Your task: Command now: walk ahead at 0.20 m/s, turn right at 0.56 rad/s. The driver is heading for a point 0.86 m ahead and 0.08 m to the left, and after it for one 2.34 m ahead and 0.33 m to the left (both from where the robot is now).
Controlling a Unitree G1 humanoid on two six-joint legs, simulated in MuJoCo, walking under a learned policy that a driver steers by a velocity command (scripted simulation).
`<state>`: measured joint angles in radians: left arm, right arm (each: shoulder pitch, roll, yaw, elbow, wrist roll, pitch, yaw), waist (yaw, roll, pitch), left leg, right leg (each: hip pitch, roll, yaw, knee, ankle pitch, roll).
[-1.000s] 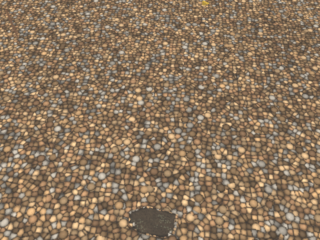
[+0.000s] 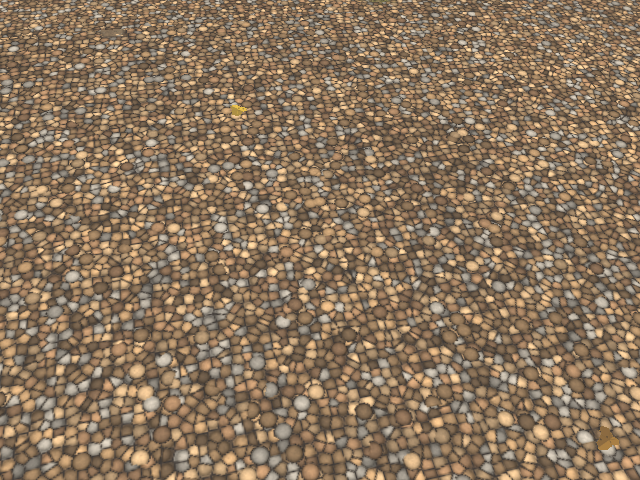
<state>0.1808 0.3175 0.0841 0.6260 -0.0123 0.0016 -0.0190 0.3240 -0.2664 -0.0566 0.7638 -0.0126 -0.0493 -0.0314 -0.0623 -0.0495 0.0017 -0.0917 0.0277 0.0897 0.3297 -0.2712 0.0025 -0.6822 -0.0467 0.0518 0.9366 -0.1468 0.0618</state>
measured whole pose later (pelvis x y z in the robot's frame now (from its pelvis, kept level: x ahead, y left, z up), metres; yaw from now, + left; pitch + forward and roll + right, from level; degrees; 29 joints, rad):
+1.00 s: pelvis +0.12 -0.01 +0.00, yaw +16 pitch +2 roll -2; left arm 0.08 0.30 0.08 0.79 -0.01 0.01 0.02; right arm 0.18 -0.31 -0.07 0.65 0.00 0.04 -0.03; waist -0.02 -0.01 0.04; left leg -0.28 -0.08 -0.17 0.48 -0.22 0.05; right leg -0.39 0.03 0.08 0.73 -0.36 0.09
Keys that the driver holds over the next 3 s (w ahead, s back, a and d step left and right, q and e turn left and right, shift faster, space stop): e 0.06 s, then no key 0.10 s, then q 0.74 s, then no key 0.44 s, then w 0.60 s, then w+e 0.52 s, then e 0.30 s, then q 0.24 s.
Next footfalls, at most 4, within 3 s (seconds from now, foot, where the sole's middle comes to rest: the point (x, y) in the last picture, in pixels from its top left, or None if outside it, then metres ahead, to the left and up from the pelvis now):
0.16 right None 0.19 -0.14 -0.78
0.58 left None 0.15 0.09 -0.78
1.08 right None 0.23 -0.10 -0.78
1.38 left None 0.10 0.11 -0.78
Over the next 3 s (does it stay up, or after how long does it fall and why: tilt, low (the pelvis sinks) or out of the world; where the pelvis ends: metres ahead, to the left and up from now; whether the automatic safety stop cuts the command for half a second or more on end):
stays up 0.73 0.11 -0.01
